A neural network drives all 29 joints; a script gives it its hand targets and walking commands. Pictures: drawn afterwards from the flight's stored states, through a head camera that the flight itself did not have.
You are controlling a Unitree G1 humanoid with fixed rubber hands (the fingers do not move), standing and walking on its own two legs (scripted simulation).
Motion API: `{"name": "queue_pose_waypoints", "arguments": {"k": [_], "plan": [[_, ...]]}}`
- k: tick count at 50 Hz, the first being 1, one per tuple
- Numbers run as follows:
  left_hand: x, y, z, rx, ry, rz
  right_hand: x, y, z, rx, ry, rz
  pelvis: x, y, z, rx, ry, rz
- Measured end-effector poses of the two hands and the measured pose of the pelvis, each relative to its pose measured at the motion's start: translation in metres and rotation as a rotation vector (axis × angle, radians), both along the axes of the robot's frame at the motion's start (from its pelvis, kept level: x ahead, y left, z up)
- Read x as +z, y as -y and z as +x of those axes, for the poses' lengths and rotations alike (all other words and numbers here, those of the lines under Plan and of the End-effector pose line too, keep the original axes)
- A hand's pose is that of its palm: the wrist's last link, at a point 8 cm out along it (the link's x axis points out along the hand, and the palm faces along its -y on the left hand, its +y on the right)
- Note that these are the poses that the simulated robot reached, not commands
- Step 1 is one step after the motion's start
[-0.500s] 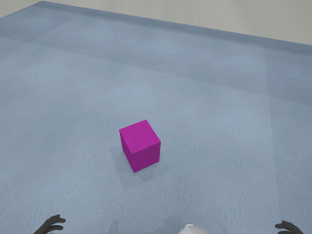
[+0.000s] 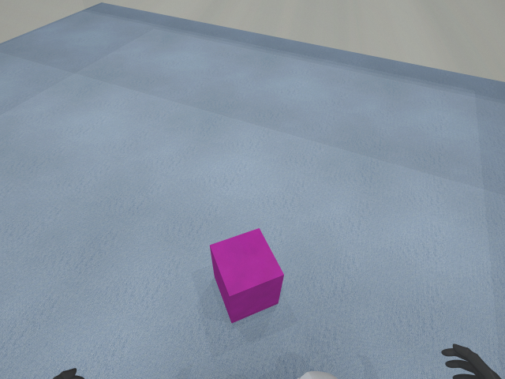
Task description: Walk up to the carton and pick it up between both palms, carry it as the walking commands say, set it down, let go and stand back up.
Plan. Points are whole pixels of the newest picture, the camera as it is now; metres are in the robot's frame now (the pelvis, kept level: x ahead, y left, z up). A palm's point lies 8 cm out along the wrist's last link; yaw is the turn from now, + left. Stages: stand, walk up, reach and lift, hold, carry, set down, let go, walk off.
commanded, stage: walk up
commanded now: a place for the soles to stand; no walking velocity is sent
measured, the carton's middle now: (245, 275) +0.60 +0.05 -0.62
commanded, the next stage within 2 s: none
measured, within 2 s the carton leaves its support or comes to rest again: neither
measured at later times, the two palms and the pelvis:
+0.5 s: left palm (97, 304) +0.25 +0.29 -0.04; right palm (454, 308) +0.26 -0.31 -0.04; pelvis +0.09 -0.03 +0.00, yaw +3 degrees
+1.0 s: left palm (89, 313) +0.23 +0.30 -0.04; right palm out of the picture +0.21 -0.40 -0.03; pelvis +0.11 -0.06 +0.01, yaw +9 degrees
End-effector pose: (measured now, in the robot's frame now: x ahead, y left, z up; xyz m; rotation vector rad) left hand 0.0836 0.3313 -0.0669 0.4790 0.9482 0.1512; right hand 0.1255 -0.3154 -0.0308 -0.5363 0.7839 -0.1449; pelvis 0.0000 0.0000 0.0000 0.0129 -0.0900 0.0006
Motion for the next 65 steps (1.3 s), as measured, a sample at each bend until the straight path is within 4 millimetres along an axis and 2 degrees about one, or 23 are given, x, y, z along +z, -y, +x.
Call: {"name": "queue_pose_waypoints", "arguments": {"k": [5, 9, 13, 17, 24, 28, 34, 41, 43, 48, 52, 55, 57, 61, 65], "plan": [[0.008, 0.032, 0.078, -0.09, 0.056, -0.052, 0.007, 0.02, -0.006, -0.069, -0.069, -0.024, 0.01, 0.009, 0.033, -0.007, -0.005, -0.008], [0.007, 0.047, 0.125, -0.113, 0.104, -0.027, -0.013, 0.033, 0.009, -0.074, -0.109, -0.002, -0.001, 0.022, 0.054, 0.009, -0.006, -0.009], [0.011, 0.051, 0.152, -0.067, 0.16, -0.014, -0.035, 0.028, 0.035, -0.081, -0.127, 0.045, -0.008, 0.026, 0.067, 0.027, -0.002, -0.011], [0.018, 0.048, 0.166, -0.04, 0.187, -0.017, -0.036, 0.011, 0.068, -0.033, -0.084, 0.074, -0.008, 0.024, 0.076, 0.039, -0.009, 0.001], [0.022, 0.043, 0.166, -0.003, 0.162, -0.026, -0.012, -0.001, 0.129, 0.037, 0.032, 0.103, 0.003, 0.027, 0.092, 0.047, -0.02, -0.009], [0.026, 0.036, 0.16, 0.025, 0.154, -0.025, 0.001, -0.001, 0.15, 0.059, 0.071, 0.097, 0.007, 0.026, 0.095, 0.053, -0.019, -0.005], [0.028, 0.03, 0.15, 0.056, 0.147, -0.032, 0.011, -0.002, 0.161, 0.073, 0.086, 0.092, 0.012, 0.025, 0.097, 0.062, -0.017, -0.01], [0.028, 0.027, 0.139, 0.058, 0.125, -0.033, 0.011, -0.005, 0.155, 0.076, 0.069, 0.093, 0.015, 0.024, 0.095, 0.076, -0.021, -0.013], [0.032, 0.023, 0.14, 0.048, 0.127, -0.01, 0.007, 0.007, 0.141, 0.064, 0.022, 0.039, 0.013, 0.028, 0.096, 0.1, -0.03, -0.019], [0.036, 0.026, 0.146, 0.07, 0.135, 0.022, 0.002, 0.066, 0.096, 0.006, -0.155, -0.118, 0.011, 0.051, 0.104, 0.145, -0.036, -0.008], [0.025, 0.05, 0.152, 0.076, 0.08, 0.026, -0.001, 0.109, 0.09, -0.017, -0.215, -0.172, 0.005, 0.076, 0.116, 0.164, -0.036, -0.008], [0.014, 0.075, 0.159, 0.085, 0.081, 0.032, -0.016, 0.136, 0.106, -0.008, -0.233, -0.175, -0.008, 0.1, 0.128, 0.189, -0.031, -0.022], [0.009, 0.09, 0.156, 0.11, 0.087, 0.026, -0.026, 0.14, 0.125, -0.007, -0.228, -0.151, -0.011, 0.112, 0.133, 0.217, -0.022, -0.016], [0.006, 0.115, 0.134, 0.208, 0.067, 0.004, -0.029, 0.118, 0.178, 0.082, -0.168, -0.063, -0.003, 0.124, 0.144, 0.261, -0.01, -0.006], [0.005, 0.123, 0.109, 0.29, 0.052, -0.01, -0.019, 0.087, 0.232, 0.203, -0.088, 0.009, 0.003, 0.13, 0.155, 0.305, -0.016, 0.001]]}}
